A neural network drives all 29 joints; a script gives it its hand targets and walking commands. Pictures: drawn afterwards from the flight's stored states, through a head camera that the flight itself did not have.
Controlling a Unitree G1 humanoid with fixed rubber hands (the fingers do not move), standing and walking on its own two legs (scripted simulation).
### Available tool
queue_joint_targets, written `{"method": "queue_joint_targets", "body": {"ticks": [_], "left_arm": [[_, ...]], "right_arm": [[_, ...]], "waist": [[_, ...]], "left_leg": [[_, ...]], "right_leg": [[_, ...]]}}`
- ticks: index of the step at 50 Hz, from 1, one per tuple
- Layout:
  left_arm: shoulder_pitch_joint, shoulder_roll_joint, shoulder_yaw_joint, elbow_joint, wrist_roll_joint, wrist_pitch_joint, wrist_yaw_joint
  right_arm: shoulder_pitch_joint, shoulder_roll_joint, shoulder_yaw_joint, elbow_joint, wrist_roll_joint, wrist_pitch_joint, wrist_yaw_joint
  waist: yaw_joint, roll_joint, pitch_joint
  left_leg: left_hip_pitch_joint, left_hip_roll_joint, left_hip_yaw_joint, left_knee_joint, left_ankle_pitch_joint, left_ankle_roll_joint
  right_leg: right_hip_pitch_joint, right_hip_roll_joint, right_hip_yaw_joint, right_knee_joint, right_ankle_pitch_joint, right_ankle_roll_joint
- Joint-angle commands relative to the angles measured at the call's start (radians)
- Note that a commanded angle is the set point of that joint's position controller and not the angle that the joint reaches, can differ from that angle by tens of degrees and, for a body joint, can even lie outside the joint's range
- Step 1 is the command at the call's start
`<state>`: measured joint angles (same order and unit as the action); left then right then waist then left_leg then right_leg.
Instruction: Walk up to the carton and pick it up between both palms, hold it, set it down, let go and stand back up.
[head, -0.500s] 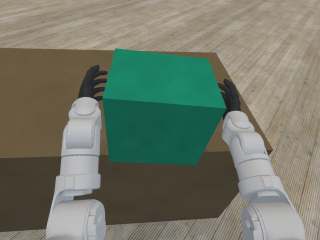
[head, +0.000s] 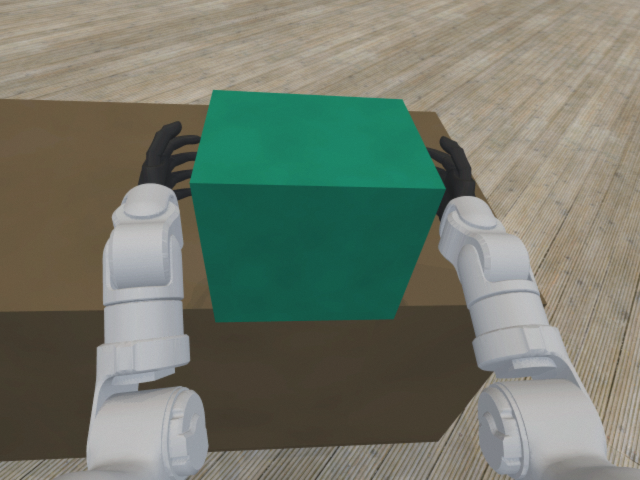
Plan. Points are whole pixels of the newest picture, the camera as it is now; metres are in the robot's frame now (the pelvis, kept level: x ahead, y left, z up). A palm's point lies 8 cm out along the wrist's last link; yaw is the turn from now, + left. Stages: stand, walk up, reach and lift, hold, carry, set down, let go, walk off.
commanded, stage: reach and lift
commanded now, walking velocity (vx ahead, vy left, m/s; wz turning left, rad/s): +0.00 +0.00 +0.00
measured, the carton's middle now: (308, 211) +0.44 +0.00 +0.13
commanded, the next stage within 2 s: hold in 0.72 s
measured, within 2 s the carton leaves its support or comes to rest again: neither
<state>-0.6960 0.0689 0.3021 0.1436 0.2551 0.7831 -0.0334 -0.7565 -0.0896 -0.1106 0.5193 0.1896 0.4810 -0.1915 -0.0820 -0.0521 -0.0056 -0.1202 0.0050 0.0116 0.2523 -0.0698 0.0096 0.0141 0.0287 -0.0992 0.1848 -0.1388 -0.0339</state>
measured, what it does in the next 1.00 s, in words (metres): stands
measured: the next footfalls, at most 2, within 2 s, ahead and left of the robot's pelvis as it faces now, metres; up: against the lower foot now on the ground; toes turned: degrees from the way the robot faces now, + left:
none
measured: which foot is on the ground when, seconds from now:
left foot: down 0.00-1.00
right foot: down 0.00-1.00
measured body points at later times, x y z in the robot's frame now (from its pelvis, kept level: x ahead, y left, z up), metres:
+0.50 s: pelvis -0.01 +0.00 +0.00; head -0.05 +0.03 +0.45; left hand +0.38 +0.17 +0.23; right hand +0.38 -0.17 +0.21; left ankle +0.05 +0.11 -0.75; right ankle -0.02 -0.09 -0.75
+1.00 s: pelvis +0.00 +0.01 +0.00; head -0.06 +0.03 +0.45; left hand +0.39 +0.17 +0.26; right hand +0.38 -0.18 +0.24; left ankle +0.05 +0.11 -0.75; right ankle -0.02 -0.09 -0.75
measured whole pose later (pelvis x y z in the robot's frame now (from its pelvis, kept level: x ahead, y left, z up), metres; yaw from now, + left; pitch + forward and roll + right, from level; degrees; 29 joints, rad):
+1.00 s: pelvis +0.00 +0.01 +0.00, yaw -1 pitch -5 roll -1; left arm -0.81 0.06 0.33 0.14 0.29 0.93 -0.06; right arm -0.85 -0.19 -0.05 0.52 0.31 0.65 -0.22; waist -0.09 -0.03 -0.07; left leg -0.10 0.00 0.03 0.26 -0.08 0.02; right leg 0.03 0.02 -0.08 0.19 -0.14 -0.02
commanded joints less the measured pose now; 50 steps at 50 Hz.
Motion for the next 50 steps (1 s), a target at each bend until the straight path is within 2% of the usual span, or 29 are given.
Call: {"method": "queue_joint_targets", "body": {"ticks": [1, 3, 8, 11, 14, 18, 24, 28, 31, 34, 38, 42, 46, 50], "left_arm": [[-0.728, -0.421, -0.474, -0.37, -0.214, -0.105, -0.106], [-0.691, -0.417, -0.466, -0.38, -0.201, -0.076, -0.101], [-0.541, -0.372, -0.363, -0.281, -0.131, 0.027, -0.122], [-0.499, -0.353, -0.303, -0.22, -0.098, 0.073, -0.141], [-0.505, -0.34, -0.282, -0.186, -0.099, 0.085, -0.157], [-0.569, -0.347, -0.287, -0.196, -0.121, 0.059, -0.158], [-0.698, -0.383, -0.372, -0.286, -0.175, 0.009, -0.129], [-0.727, -0.388, -0.409, -0.316, -0.191, 0.014, -0.109], [-0.713, -0.386, -0.399, -0.286, -0.186, 0.04, -0.111], [-0.687, -0.359, -0.357, -0.221, -0.164, 0.071, -0.124], [-0.651, -0.353, -0.313, -0.14, -0.149, 0.104, -0.151], [-0.661, -0.354, -0.286, -0.111, -0.147, 0.106, -0.173], [-0.702, -0.371, -0.298, -0.146, -0.16, 0.084, -0.179], [-0.768, -0.4, -0.346, -0.228, -0.183, 0.059, -0.162]], "right_arm": [[-0.745, 0.33, 0.278, -0.415, 0.095, -0.07, 0.09], [-0.727, 0.323, 0.304, -0.429, 0.1, -0.057, 0.087], [-0.656, 0.232, 0.296, -0.399, 0.109, -0.008, 0.083], [-0.626, 0.194, 0.274, -0.334, 0.126, 0.025, 0.081], [-0.638, 0.173, 0.265, -0.303, 0.149, 0.042, 0.083], [-0.681, 0.196, 0.251, -0.304, 0.155, 0.035, 0.091], [-0.758, 0.264, 0.244, -0.36, 0.134, 0.009, 0.097], [-0.781, 0.278, 0.243, -0.382, 0.124, 0.014, 0.094], [-0.78, 0.259, 0.23, -0.351, 0.123, 0.033, 0.086], [-0.767, 0.218, 0.207, -0.296, 0.121, 0.061, 0.077], [-0.756, 0.183, 0.197, -0.232, 0.151, 0.094, 0.068], [-0.769, 0.179, 0.211, -0.215, 0.189, 0.117, 0.058], [-0.805, 0.207, 0.236, -0.256, 0.22, 0.114, 0.052], [-0.845, 0.259, 0.274, -0.321, 0.237, 0.106, 0.05]], "waist": [[-0.036, 0.129, -0.684], [-0.02, 0.121, -0.651], [0.02, 0.063, -0.451], [0.03, 0.033, -0.315], [0.036, 0.005, -0.281], [0.019, 0.005, -0.314], [-0.011, 0.075, -0.491], [-0.019, 0.118, -0.549], [-0.021, 0.12, -0.515], [-0.022, 0.097, -0.437], [-0.017, 0.074, -0.36], [-0.011, 0.047, -0.358], [-0.006, 0.043, -0.416], [-0.005, 0.074, -0.516]], "left_leg": [[0.437, -0.015, -0.013, 0.103, 0.359, -0.016], [0.417, -0.019, -0.01, 0.104, 0.355, -0.008], [0.333, -0.018, -0.001, 0.053, 0.251, 0.009], [0.292, -0.016, 0.004, 0.022, 0.191, 0.008], [0.274, -0.012, 0.008, -0.001, 0.134, 0.008], [0.274, -0.014, 0.009, -0.002, 0.105, 0.008], [0.33, -0.018, 0.01, 0.03, 0.139, -0.001], [0.354, -0.018, 0.007, 0.055, 0.165, -0.007], [0.329, -0.02, 0.007, 0.058, 0.151, -0.009], [0.295, -0.018, 0.006, 0.049, 0.12, -0.009], [0.258, -0.017, -0.005, 0.035, 0.107, -0.013], [0.254, -0.016, -0.008, 0.032, 0.124, -0.014], [0.266, -0.017, -0.012, 0.032, 0.158, -0.016], [0.317, -0.02, -0.008, 0.057, 0.22, -0.019]], "right_leg": [[-0.059, 0.027, 0.009, 0.012, 0.375, 0.029], [-0.046, 0.025, 0.011, 0.014, 0.386, 0.033], [0.004, 0.009, 0.009, -0.008, 0.32, 0.051], [0.013, 0.002, 0.012, -0.023, 0.264, 0.055], [0.001, -0.001, 0.009, -0.036, 0.197, 0.059], [-0.027, 0.001, 0.009, -0.034, 0.162, 0.058], [-0.075, 0.01, 0.007, -0.016, 0.176, 0.05], [-0.091, 0.011, 0.01, -0.011, 0.178, 0.048], [-0.081, 0.008, 0.011, -0.016, 0.164, 0.048], [-0.08, 0.005, 0.009, -0.024, 0.135, 0.052], [-0.072, 0.001, 0.011, -0.035, 0.119, 0.05], [-0.058, 0.002, 0.015, -0.037, 0.133, 0.045], [-0.058, 0.01, 0.012, -0.027, 0.166, 0.042], [-0.07, 0.018, 0.014, -0.008, 0.216, 0.036]]}}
